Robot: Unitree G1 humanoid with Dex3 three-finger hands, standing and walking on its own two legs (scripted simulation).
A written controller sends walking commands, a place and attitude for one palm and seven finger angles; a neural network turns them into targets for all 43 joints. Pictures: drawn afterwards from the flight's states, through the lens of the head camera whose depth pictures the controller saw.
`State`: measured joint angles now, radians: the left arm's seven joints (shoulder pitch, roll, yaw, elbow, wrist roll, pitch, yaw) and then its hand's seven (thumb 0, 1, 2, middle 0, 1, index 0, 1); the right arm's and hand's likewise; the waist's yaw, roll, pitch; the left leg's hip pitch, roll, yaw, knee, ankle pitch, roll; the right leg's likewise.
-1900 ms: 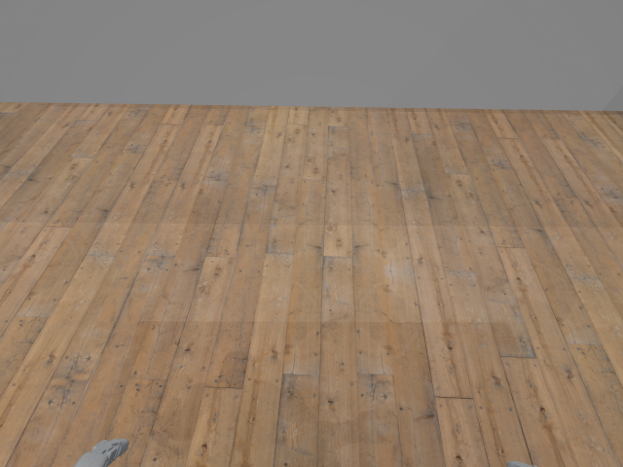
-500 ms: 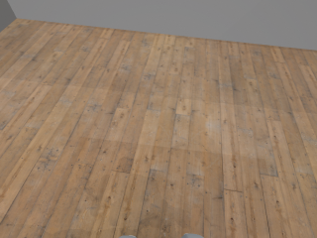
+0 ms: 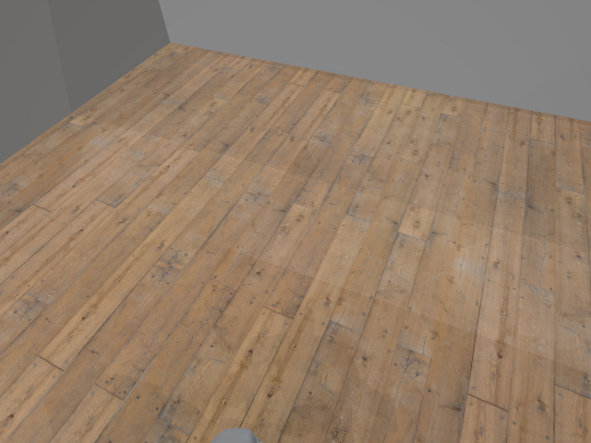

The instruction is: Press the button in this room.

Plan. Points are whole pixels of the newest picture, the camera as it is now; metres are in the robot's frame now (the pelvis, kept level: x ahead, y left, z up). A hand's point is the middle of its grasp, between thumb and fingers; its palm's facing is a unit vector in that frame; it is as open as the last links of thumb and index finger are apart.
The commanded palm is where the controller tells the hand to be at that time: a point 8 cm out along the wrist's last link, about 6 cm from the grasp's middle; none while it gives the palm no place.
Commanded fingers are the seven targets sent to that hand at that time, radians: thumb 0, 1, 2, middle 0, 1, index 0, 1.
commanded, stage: turn or walk to find it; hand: left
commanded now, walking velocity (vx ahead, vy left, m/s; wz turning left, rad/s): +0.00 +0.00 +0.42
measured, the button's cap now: out of the picture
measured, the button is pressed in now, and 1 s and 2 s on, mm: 0 0 0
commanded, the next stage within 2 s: none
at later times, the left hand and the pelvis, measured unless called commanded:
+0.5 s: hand out of the picture +0.02 +0.27 -0.16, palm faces +0.22 -0.94 -0.25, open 7.4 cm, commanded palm none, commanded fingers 0.00 0.90 0.90 -0.20 -0.30 -0.20 -0.30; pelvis -0.03 +0.05 +0.00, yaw +10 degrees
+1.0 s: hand out of the picture -0.08 +0.20 -0.16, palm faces +0.43 -0.87 -0.24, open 7.4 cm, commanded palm none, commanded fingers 0.00 0.90 0.90 -0.20 -0.30 -0.20 -0.30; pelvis -0.06 +0.00 +0.00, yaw +24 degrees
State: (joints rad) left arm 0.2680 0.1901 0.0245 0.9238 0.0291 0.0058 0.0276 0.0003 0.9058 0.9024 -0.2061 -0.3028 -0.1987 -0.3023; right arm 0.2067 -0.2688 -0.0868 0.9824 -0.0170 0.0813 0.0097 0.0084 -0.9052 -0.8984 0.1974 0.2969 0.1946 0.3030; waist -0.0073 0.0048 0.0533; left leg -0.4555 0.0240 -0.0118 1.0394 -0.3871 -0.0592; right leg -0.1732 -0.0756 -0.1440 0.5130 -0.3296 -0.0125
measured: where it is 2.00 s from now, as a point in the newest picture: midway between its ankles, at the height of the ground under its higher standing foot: outside the picture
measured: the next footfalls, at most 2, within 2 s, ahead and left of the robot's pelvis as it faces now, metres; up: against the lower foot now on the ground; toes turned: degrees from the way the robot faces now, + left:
left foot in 0.14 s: +0.01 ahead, +0.14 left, +0.00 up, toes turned +8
right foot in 0.66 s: +0.02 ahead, -0.09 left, +0.00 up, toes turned +12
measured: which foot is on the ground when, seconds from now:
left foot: up 0.00-0.12, down 0.14-0.66, up 0.68-1.00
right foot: down 0.00-0.14, up 0.16-0.64, down 0.66-1.00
